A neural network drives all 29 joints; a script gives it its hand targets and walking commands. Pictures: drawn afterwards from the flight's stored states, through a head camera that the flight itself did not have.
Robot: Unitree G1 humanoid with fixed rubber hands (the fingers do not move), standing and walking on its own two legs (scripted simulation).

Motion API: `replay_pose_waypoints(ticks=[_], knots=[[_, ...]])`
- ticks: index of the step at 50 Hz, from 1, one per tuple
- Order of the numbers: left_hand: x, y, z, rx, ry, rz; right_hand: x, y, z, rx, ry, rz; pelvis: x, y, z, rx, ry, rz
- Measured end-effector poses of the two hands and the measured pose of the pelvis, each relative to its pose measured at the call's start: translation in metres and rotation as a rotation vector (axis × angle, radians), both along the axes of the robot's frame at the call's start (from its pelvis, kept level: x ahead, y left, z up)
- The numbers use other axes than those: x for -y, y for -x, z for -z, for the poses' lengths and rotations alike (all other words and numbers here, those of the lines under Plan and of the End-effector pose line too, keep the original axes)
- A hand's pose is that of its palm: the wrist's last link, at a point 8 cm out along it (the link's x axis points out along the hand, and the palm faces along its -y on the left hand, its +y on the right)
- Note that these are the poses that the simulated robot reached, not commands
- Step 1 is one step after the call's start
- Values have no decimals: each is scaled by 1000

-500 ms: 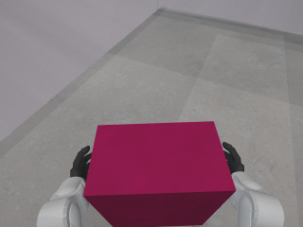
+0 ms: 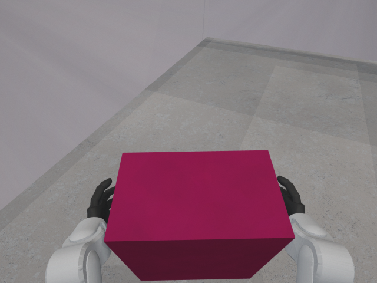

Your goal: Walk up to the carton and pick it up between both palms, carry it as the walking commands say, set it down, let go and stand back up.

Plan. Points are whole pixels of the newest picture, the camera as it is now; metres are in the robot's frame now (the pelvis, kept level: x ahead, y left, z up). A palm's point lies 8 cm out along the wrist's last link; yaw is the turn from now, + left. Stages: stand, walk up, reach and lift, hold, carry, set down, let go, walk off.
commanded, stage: carry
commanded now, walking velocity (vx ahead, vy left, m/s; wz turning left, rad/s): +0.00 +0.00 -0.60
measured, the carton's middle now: (195, 224) +0.25 +0.01 +0.04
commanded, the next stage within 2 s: none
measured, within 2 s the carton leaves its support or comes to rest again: neither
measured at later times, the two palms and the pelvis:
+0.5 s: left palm (155, 228) +0.21 +0.08 +0.10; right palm (359, 262) +0.16 -0.26 +0.08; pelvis -0.04 -0.05 +0.01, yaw -9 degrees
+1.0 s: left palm (161, 230) +0.22 +0.07 +0.08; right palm out of the picture +0.09 -0.25 +0.10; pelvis -0.06 -0.01 +0.01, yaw -23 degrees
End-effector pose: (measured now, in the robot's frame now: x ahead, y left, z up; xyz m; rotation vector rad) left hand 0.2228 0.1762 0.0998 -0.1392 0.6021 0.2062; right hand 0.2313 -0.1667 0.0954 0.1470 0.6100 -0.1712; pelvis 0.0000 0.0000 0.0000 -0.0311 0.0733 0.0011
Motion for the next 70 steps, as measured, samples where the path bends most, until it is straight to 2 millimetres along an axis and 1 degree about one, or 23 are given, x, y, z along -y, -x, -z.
replay_pose_waypoints(ticks=[3, 6, 11, 15, 18, 21, 25, 29, 33, 36, 38, 42, 45, 49, 53, 55, 57, 58, 60, 64, 70], knots=[[8, 8, -2, -1, -13, 4, 8, 9, 1, -1, -9, 1, 7, 6, 0, 10, -8, 0], [20, 13, -3, -10, -21, 15, 20, 17, 3, -10, -18, 12, 16, 12, 1, 16, -16, 11], [50, 15, -1, -24, -35, 53, 50, 32, 10, -24, -33, 51, 36, 20, 2, 23, -36, 50], [71, 16, 4, -47, -28, 77, 71, 42, 12, -48, -26, 74, 52, 25, 0, 34, -55, 75], [86, 15, 7, -76, -28, 111, 85, 52, 15, -76, -26, 109, 57, 30, -3, 38, -79, 111], [95, 12, 7, -97, -40, 135, 92, 59, 19, -97, -41, 137, 57, 33, -7, 22, -94, 140], [100, 9, 5, -99, -40, 164, 96, 68, 19, -98, -51, 175, 52, 39, -12, 1, -106, 173], [99, 8, 2, -82, -34, 199, 93, 79, 14, -82, -47, 213, 42, 44, -14, -7, -108, 207], [93, 8, 3, -66, -22, 235, 85, 91, 11, -65, -35, 248, 27, 50, -12, -27, -97, 241], [85, 8, 10, -50, 4, 262, 75, 100, 11, -48, -9, 276, 14, 54, -4, -42, -65, 266], [78, 10, 16, -40, 15, 280, 67, 106, 13, -42, 10, 285, 7, 57, 2, -20, -46, 280], [75, 14, 17, -67, 30, 306, 61, 119, 7, -67, 23, 312, 1, 57, -4, -21, -20, 305], [80, 12, 19, -71, 48, 331, 64, 124, 1, -72, 46, 335, 2, 58, -6, -27, 0, 328], [102, 7, 21, -73, 57, 391, 79, 137, -3, -78, 68, 385, 10, 61, -7, -38, 4, 381], [131, 6, 20, -64, 39, 442, 101, 152, 1, -72, 58, 431, 24, 66, -5, -47, -9, 427], [147, 7, 19, -53, 23, 463, 115, 160, 6, -61, 42, 452, 34, 68, -1, -43, -23, 449], [166, 9, 20, -33, 4, 482, 131, 169, 16, -42, 24, 470, 45, 70, 8, -24, -38, 466], [175, 11, 21, -29, -8, 494, 137, 175, 21, -38, 13, 482, 49, 71, 11, -17, -32, 478], [190, 16, 21, -43, -31, 524, 147, 190, 30, -51, -11, 511, 52, 76, 12, 4, -30, 511], [210, 25, 19, -74, -64, 579, 156, 217, 36, -80, -52, 572, 52, 85, 5, 19, -56, 574], [222, 31, 14, -75, -51, 636, 156, 241, 30, -76, -64, 649, 46, 92, -2, 4, -70, 643]])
